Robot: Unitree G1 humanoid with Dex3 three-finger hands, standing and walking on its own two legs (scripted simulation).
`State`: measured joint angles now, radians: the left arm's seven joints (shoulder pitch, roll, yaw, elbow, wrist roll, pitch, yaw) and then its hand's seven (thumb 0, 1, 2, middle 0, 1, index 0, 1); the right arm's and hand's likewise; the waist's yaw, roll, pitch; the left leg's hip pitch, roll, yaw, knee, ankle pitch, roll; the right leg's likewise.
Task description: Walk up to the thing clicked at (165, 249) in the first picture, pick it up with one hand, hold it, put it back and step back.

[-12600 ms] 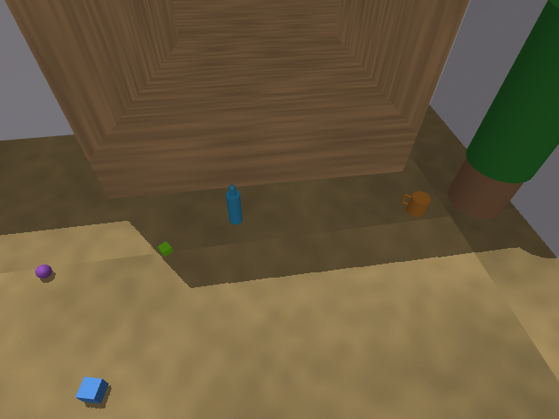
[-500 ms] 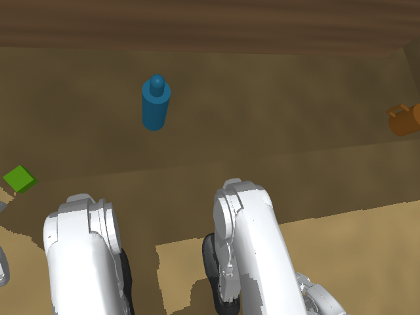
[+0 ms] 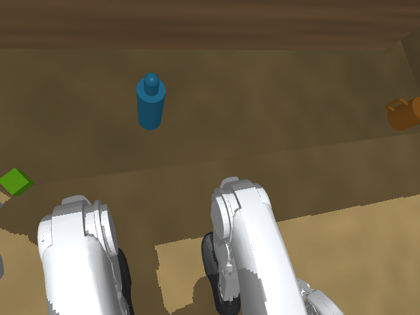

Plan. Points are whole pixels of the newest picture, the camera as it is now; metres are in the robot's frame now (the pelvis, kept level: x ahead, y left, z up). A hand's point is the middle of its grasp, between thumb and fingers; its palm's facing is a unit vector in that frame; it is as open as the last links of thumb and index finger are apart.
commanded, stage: rise first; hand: left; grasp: from above
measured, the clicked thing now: (16, 182) +0.38 +0.36 -0.30
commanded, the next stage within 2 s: approach in 0.16 s
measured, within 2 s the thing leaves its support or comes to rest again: neither
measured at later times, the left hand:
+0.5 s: hand out of the picture +0.37 +0.37 -0.17, palm faces -0.25 -0.34 -0.91, open 14.2 cm
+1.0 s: hand out of the picture +0.37 +0.38 -0.18, palm faces -0.24 -0.36 -0.90, open 14.2 cm
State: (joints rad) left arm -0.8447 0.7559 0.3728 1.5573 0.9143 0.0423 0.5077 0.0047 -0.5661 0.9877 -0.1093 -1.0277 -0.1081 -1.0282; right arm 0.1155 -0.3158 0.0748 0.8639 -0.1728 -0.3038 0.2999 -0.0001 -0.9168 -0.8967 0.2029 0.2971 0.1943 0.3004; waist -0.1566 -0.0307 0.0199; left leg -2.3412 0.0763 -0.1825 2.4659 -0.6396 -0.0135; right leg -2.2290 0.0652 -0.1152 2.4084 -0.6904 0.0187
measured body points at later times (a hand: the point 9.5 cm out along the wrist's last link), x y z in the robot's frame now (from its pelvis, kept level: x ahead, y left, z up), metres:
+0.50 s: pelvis +0.00 +0.00 +0.01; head +0.23 +0.07 +0.39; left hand +0.38 +0.39 -0.12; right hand +0.09 -0.25 -0.10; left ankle +0.09 +0.14 -0.28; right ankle +0.10 -0.11 -0.28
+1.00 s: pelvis +0.00 +0.00 -0.01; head +0.23 +0.07 +0.37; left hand +0.38 +0.40 -0.13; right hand +0.05 -0.25 -0.11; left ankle +0.09 +0.14 -0.28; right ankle +0.10 -0.11 -0.28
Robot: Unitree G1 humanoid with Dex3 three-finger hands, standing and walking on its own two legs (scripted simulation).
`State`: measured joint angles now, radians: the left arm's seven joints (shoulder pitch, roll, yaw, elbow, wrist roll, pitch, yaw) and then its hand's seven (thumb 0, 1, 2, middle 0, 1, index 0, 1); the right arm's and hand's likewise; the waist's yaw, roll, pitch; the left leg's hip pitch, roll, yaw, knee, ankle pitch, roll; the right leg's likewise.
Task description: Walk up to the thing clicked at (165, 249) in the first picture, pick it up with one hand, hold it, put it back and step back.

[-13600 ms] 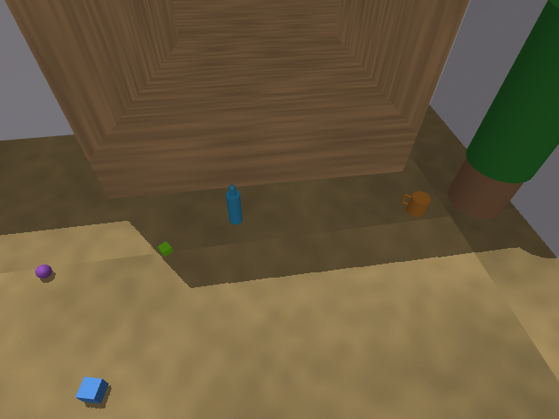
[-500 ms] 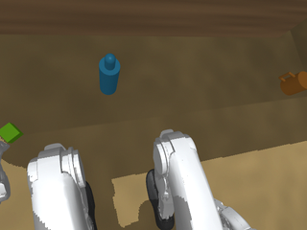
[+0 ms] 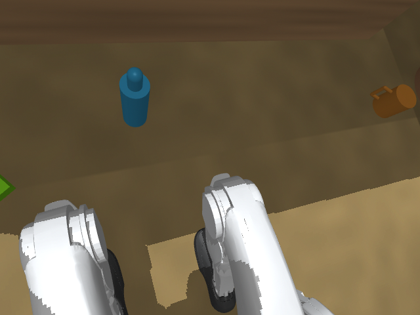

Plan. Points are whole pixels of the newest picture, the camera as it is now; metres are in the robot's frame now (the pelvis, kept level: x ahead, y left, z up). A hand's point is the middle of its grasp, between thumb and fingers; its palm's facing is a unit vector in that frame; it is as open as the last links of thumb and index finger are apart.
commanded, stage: approach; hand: left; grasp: from above
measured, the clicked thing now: out of the picture +0.38 +0.37 -0.29
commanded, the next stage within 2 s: rest palm in 0.30 s
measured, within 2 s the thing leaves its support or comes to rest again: neither
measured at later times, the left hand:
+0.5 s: hand out of the picture +0.38 +0.38 -0.18, palm faces -0.23 -0.36 -0.91, open 14.3 cm
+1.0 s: hand out of the picture +0.39 +0.36 -0.24, palm faces -0.21 -0.38 -0.90, open 14.4 cm
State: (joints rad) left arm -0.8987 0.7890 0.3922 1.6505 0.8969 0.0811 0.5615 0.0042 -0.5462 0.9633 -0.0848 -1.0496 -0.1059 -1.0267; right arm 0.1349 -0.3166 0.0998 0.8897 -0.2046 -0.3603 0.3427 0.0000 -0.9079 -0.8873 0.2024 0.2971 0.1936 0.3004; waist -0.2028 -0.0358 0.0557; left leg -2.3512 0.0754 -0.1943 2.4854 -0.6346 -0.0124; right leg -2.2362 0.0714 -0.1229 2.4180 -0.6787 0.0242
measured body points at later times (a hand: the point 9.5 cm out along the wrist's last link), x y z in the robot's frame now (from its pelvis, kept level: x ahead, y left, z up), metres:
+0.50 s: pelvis +0.00 +0.00 +0.00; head +0.23 +0.08 +0.37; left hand +0.39 +0.39 -0.13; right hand +0.06 -0.26 -0.09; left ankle +0.09 +0.14 -0.27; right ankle +0.10 -0.11 -0.27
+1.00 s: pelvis +0.00 +0.01 -0.01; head +0.26 +0.11 +0.35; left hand +0.40 +0.38 -0.18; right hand +0.04 -0.24 -0.08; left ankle +0.09 +0.14 -0.27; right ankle +0.10 -0.11 -0.27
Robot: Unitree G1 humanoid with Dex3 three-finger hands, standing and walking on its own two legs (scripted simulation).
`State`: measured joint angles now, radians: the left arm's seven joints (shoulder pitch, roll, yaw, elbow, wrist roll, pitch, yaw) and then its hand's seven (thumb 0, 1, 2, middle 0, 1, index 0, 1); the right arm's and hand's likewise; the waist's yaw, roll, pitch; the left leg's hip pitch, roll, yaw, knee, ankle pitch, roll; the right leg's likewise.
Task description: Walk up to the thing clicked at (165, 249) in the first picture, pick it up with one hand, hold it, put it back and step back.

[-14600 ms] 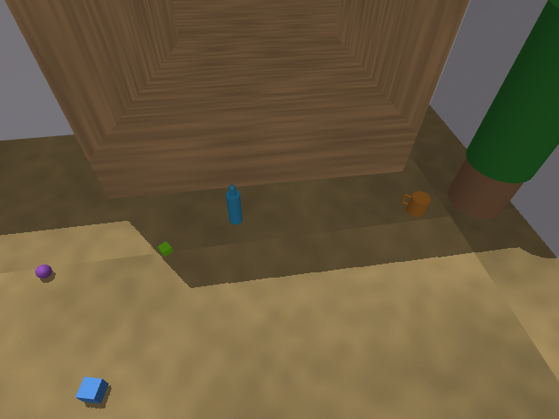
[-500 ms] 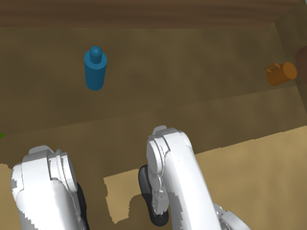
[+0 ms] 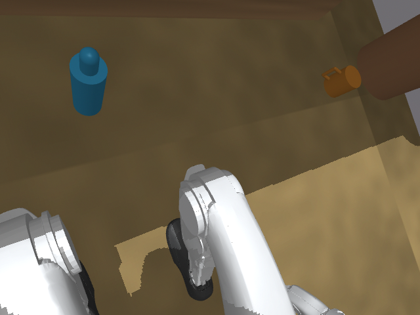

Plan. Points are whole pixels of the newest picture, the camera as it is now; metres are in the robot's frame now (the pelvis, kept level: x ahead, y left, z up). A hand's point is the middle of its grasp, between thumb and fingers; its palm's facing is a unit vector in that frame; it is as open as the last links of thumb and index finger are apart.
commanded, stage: rest palm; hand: left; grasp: from above
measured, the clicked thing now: out of the picture +0.36 +0.38 -0.28
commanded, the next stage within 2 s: close in 0.78 s
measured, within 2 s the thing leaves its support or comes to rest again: neither
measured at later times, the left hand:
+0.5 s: hand out of the picture +0.36 +0.38 -0.25, palm faces -0.20 -0.39 -0.90, open 14.1 cm
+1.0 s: hand out of the picture +0.35 +0.38 -0.25, palm faces -0.21 -0.39 -0.90, open 14.0 cm
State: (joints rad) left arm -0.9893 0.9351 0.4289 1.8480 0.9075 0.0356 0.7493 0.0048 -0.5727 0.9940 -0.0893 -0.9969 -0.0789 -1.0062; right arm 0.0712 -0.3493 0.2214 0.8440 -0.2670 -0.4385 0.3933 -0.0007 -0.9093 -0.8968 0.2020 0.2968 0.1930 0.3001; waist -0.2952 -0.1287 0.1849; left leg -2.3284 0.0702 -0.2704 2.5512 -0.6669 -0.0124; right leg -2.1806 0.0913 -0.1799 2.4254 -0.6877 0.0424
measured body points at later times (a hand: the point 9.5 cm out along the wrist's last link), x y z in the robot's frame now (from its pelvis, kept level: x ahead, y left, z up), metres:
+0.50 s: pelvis +0.00 +0.00 +0.00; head +0.25 +0.13 +0.35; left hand +0.37 +0.39 -0.19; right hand +0.06 -0.23 -0.06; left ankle +0.08 +0.14 -0.26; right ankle +0.11 -0.11 -0.26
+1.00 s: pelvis -0.01 +0.00 +0.01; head +0.25 +0.14 +0.34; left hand +0.36 +0.39 -0.20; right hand +0.06 -0.23 -0.05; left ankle +0.08 +0.14 -0.26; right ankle +0.11 -0.11 -0.26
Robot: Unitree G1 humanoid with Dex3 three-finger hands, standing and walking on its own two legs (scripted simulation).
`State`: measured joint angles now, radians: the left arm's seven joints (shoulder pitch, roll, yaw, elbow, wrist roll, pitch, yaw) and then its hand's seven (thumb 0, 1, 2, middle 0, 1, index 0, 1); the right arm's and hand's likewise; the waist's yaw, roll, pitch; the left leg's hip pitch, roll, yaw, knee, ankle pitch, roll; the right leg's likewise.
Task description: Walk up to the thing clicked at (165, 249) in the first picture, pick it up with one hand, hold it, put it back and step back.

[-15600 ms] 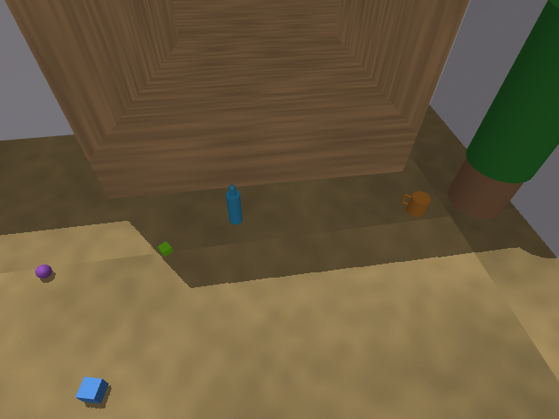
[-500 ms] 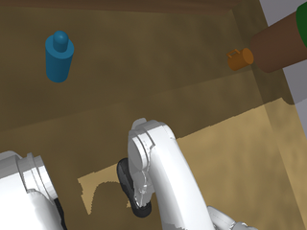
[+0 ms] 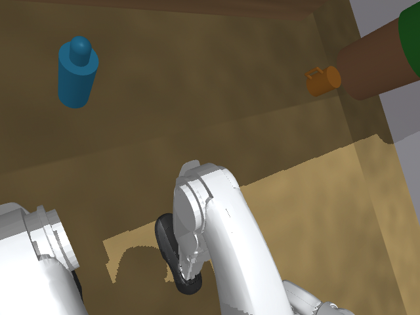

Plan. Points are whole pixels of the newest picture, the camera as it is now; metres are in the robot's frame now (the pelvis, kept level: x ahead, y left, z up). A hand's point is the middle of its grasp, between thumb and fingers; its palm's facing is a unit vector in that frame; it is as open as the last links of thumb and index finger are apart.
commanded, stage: close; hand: left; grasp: from above
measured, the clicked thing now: out of the picture +0.36 +0.39 -0.29
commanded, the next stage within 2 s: settle in 2.00 s
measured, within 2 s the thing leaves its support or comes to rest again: neither
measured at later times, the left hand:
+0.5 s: hand out of the picture +0.35 +0.39 -0.25, palm faces -0.20 -0.39 -0.90, open 13.1 cm
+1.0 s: hand out of the picture +0.35 +0.39 -0.25, palm faces -0.21 -0.39 -0.90, open 11.1 cm
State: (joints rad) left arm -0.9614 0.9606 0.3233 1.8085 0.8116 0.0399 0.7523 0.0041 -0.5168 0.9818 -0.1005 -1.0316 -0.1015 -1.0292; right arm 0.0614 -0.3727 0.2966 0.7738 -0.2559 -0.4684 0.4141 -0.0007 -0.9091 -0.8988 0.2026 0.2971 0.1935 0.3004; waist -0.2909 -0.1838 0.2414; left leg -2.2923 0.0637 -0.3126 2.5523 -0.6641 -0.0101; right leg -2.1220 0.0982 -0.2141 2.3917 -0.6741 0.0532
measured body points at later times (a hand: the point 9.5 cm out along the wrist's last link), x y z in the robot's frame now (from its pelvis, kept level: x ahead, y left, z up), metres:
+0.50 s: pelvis +0.00 +0.00 +0.00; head +0.25 +0.14 +0.34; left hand +0.36 +0.40 -0.20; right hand +0.07 -0.24 -0.05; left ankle +0.08 +0.13 -0.27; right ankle +0.12 -0.11 -0.27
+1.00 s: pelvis +0.00 +0.00 +0.00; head +0.25 +0.14 +0.34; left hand +0.36 +0.40 -0.20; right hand +0.07 -0.24 -0.05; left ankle +0.08 +0.13 -0.27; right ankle +0.12 -0.11 -0.27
